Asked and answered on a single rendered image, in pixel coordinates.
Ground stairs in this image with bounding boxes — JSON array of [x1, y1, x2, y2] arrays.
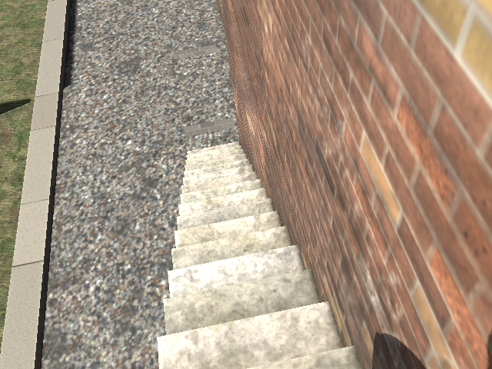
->
[[157, 141, 362, 369]]

